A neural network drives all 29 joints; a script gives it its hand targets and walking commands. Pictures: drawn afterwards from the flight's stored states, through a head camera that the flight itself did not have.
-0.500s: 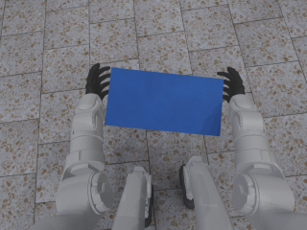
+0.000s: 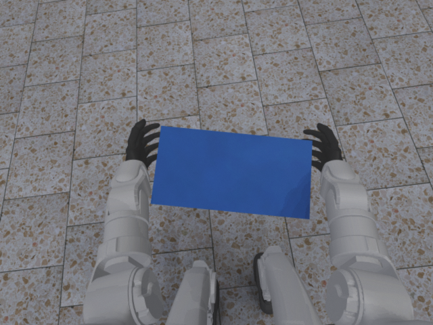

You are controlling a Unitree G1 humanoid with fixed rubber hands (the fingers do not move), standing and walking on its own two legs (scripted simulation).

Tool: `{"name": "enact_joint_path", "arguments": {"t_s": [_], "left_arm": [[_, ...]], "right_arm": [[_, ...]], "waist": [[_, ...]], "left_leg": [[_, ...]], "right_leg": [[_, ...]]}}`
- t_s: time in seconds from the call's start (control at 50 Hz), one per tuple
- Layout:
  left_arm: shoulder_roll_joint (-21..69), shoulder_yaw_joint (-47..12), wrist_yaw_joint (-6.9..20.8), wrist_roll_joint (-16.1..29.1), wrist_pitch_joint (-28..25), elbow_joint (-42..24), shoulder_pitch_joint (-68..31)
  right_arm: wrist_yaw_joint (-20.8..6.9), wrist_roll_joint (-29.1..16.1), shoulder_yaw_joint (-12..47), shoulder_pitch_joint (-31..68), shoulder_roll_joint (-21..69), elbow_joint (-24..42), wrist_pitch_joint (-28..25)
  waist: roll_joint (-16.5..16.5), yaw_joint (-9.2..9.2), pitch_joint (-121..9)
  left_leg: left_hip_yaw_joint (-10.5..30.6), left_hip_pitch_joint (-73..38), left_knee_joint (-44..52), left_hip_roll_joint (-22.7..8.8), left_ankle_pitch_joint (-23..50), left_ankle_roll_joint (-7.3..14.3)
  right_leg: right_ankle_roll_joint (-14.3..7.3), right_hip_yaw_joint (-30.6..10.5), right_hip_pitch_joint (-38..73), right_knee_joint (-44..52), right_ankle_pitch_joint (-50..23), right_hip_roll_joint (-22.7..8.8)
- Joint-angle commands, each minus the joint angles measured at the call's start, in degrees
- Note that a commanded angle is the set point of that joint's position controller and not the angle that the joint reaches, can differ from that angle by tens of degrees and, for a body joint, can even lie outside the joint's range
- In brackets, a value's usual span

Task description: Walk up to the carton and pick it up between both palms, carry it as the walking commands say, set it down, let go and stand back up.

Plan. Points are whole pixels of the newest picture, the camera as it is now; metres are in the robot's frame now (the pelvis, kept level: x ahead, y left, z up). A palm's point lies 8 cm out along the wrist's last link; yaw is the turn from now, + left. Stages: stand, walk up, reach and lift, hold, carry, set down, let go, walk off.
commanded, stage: reach and lift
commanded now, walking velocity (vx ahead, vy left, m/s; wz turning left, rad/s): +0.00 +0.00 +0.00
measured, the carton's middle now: (229, 177) +0.40 -0.01 -0.14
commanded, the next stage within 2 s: none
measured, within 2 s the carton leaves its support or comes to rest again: neither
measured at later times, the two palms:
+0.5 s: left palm (123, 157) +0.40 +0.16 +0.03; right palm (348, 156) +0.37 -0.21 +0.01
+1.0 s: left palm (102, 153) +0.38 +0.16 +0.10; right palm (371, 148) +0.36 -0.21 +0.08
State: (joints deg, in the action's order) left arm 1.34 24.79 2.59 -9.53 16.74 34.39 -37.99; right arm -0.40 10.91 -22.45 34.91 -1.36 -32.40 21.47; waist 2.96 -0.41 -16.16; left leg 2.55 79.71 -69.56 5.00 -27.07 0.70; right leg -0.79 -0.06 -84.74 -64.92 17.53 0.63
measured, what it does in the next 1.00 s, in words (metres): rises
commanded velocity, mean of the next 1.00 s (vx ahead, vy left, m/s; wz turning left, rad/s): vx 0.00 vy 0.00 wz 0.00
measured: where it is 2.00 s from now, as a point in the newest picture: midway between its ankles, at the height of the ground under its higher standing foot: (237, 305)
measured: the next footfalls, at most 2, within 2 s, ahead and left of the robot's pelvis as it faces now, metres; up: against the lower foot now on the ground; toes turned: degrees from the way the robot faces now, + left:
none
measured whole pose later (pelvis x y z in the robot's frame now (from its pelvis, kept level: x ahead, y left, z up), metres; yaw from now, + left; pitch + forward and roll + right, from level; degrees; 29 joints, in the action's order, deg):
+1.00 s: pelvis +0.04 +0.00 +0.11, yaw +0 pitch +18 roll +0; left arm 6.0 22.5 4.0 -13.3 22.0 24.3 -21.5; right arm -3.4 15.3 -21.2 20.1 3.8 -22.0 26.3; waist 2.5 -1.3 -8.1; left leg 4.3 35.1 -32.9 3.6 -15.5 0.8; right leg -1.0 -0.4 -40.2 -30.0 7.7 0.9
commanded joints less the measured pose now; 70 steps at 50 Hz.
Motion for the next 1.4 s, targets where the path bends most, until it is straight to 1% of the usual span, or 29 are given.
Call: {"name": "enact_joint_path", "arguments": {"t_s": [0.0,0.3,0.64,0.96,1.14,1.38], "left_arm": [[53.8,-31.88,17.19,7.02,2.19,5.07,-24.46],[54.37,-33.3,17.99,6.05,2.84,1.96,-17.77],[53.6,-33.91,18.01,5.05,4.12,-1.66,-11.33],[53.75,-35.96,17.63,5.19,6.67,-5.68,-6.62],[53.08,-35.36,17.62,4.62,8.73,-7.11,-5.11],[52.63,-34.67,17.91,4.91,13.16,-9.06,-5.14]], "right_arm": [[-17.26,-9.79,32.16,33.5,52.81,3.56,-2.42],[-18.5,-8.23,32.8,26.28,54.13,5.37,-1.14],[-19.19,-6.8,33.14,18.58,54.26,7.08,0.66],[-19.27,-7.26,35.49,12.96,54.72,10.69,3.15],[-18.7,-7.29,36.3,10.84,55.21,12.54,5.25],[-17.72,-7.24,36.3,9.87,56.12,15.03,10.2]], "waist": [[-2.54,-1.44,-38.5],[-2.26,-1.67,-32.98],[-2.39,-1.53,-25.03],[-2.52,-1.5,-18.39],[-2.79,-0.94,-12.91],[-3.41,-0.8,-3.53]], "left_leg": [[0.14,-7.59,12.95,2.7,11.72,0.09],[1.25,-17.26,22.4,1.73,16.14,0.01],[1.97,-29.67,33.88,0.57,20.38,-0.1],[2.87,-43.17,42.92,-0.23,25.25,-0.11],[3.03,-49.71,47.67,-0.52,24.19,0.49],[3.19,-56.51,52.2,-1.16,20.23,1.5]], "right_leg": [[-0.44,-0.66,44.99,4.61,-13.68,4.48],[-0.6,-1.52,56.33,13.84,-18.67,4.04],[-0.36,-2.78,68.58,25.09,-22.41,3.06],[0.27,-2.98,78.09,33.36,-25.17,2.61],[0.61,-3.28,84.57,37.72,-24.36,2.39],[1.09,-3.71,91.57,42.53,-19.89,2.04]]}}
